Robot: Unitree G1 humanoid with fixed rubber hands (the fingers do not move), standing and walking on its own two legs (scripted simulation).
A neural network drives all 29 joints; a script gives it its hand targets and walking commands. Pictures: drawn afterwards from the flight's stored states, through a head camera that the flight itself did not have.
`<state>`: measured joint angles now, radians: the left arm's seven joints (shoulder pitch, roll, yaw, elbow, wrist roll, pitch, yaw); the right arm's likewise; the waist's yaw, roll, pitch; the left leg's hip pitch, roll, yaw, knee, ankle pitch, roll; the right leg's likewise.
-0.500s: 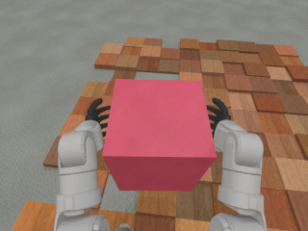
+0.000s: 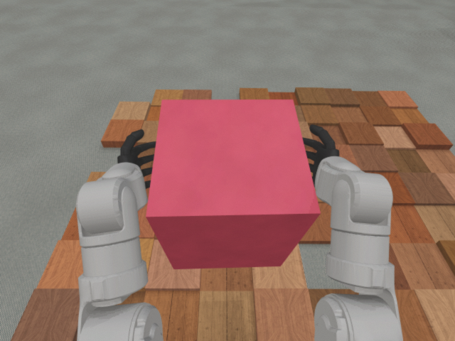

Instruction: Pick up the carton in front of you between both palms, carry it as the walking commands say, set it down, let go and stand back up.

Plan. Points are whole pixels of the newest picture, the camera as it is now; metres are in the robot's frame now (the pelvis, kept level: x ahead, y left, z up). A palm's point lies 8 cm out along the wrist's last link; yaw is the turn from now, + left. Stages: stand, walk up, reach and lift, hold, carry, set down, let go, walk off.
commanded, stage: carry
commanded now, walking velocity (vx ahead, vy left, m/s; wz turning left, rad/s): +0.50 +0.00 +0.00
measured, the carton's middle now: (227, 192) +0.37 -0.02 +0.09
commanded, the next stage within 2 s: none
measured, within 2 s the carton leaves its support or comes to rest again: neither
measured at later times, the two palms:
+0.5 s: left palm (129, 104) +0.64 +0.19 +0.11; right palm (256, 99) +0.63 -0.11 +0.11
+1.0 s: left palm (151, 61) +0.93 +0.18 +0.07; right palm (244, 55) +0.96 -0.12 +0.07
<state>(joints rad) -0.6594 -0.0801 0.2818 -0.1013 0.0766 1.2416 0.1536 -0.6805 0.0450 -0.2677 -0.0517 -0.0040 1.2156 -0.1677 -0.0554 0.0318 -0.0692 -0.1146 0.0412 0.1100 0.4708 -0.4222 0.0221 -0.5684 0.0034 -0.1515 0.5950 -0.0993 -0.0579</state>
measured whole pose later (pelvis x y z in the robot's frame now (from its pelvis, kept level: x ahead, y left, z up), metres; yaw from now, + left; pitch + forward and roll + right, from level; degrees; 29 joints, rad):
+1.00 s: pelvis +0.61 +0.01 -0.02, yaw +1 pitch +5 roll +0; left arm -0.48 -0.10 0.23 0.00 0.07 1.12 0.15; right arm -0.52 0.08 -0.24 0.04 -0.05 1.12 -0.14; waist 0.05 0.02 -0.06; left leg -0.48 -0.02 -0.01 1.36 -0.42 0.02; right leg -0.44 0.07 -0.14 0.52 -0.34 -0.14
